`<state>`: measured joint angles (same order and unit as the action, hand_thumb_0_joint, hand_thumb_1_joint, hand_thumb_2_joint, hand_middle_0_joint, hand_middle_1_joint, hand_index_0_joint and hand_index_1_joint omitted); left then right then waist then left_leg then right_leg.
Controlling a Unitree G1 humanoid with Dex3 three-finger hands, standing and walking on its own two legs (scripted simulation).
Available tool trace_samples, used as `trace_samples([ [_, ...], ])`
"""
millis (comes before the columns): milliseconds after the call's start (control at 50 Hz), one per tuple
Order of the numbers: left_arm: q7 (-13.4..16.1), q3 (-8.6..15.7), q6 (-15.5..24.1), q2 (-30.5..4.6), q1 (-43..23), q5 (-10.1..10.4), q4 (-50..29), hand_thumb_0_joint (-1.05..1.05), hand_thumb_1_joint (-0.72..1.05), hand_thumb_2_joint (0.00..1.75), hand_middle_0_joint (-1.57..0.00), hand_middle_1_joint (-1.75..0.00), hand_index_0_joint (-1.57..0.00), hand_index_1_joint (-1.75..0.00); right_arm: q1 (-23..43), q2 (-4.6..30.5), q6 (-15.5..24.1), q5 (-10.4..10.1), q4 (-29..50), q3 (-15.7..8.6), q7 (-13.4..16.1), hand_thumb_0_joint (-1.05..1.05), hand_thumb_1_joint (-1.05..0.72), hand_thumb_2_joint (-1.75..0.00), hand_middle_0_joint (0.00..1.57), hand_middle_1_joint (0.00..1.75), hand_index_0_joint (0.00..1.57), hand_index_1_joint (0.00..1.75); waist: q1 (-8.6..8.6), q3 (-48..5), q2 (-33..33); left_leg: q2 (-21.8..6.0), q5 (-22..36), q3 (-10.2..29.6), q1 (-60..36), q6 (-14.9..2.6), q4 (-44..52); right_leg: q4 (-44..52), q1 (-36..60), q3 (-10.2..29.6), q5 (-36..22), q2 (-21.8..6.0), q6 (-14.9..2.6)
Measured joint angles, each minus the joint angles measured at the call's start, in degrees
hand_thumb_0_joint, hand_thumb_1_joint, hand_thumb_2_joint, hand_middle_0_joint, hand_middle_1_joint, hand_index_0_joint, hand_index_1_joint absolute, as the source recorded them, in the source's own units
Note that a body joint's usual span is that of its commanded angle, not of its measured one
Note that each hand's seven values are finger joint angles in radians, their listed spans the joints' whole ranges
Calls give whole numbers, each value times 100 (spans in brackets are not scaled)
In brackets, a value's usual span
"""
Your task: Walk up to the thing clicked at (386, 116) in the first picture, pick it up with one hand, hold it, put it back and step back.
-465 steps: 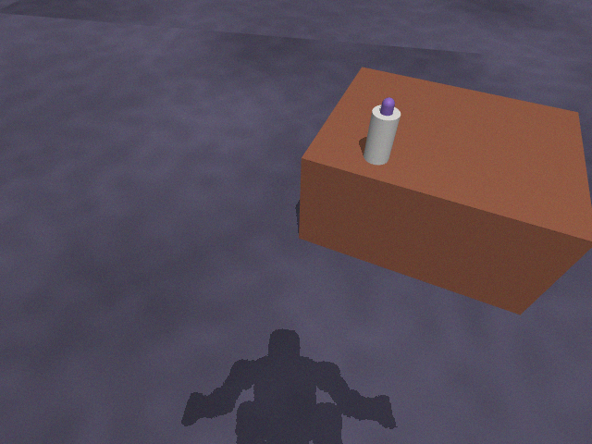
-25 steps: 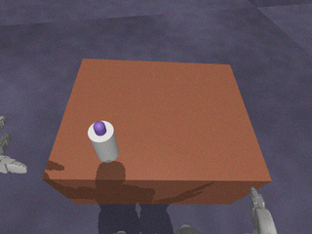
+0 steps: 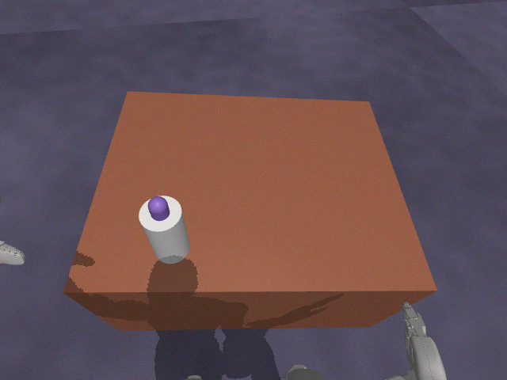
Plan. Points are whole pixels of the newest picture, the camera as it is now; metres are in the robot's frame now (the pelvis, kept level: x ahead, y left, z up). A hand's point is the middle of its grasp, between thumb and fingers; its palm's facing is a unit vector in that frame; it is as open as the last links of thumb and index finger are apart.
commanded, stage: go down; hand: left
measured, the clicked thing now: (165, 227) +0.45 +0.19 -0.18
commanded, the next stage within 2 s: approach in 0.18 s
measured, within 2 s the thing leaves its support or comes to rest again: neither
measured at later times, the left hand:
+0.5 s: hand (12, 207) +0.36 +0.37 +0.04, palm faces +0.21 -0.98 -0.04, open 17.5 cm
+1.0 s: hand (122, 238) +0.42 +0.27 -0.17, palm faces +0.12 -0.99 +0.03, open 17.7 cm
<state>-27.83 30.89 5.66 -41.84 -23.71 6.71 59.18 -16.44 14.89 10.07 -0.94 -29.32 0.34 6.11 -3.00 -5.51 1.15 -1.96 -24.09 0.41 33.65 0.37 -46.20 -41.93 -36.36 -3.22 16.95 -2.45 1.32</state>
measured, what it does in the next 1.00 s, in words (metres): lowers itself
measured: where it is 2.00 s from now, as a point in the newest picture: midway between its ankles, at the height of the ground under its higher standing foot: outside the picture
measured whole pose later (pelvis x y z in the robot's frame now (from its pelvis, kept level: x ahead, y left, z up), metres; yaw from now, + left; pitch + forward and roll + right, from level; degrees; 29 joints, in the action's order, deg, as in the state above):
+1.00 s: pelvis -0.06 +0.00 -0.14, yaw -2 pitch +29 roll -5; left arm -22.7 36.5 34.9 -39.7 -37.6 8.5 69.2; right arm -20.3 17.6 11.8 4.4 0.6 -1.9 -1.0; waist -16.8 -7.7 3.5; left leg -2.5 -35.2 3.9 80.9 0.5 -86.8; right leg -79.0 -82.3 -4.4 25.6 -2.5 0.9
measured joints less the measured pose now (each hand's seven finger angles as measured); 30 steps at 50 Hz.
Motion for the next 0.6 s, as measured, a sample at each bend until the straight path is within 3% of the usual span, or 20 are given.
trace_samples([
  [380, -117, 114, 201, -251, -349, 125, 317, -1, -54, 5, -5, -3, -6, -3, 9, 15, 50, 9, 158, 29, -4, -1, 52, -6, 6, 5, 5, 5, -87, -52, 13, -12, -40, 12, 188, -17, -114, -32, -151, -5, -6, 13, 17],
  [480, -212, 175, 629, -244, -502, 353, 596, -1, -54, 3, -6, -3, -6, -3, 147, -3, 99, 45, 83, 79, -82, -1, 53, -6, 6, 5, 5, 5, -169, -91, 35, -13, -139, 46, 584, -24, -430, -327, -531, -24, 86, 7, 18],
  [600, -247, 350, 1488, -8, -700, 645, 775, -1, -57, 1, -5, -3, -6, -2, 226, -14, 146, 158, 566, 48, -294, -1, 54, -5, 6, 5, 5, 5, -352, -76, 125, -27, -372, 100, 1492, -15, -1208, -1062, -1422, -39, 290, 3, 7],
])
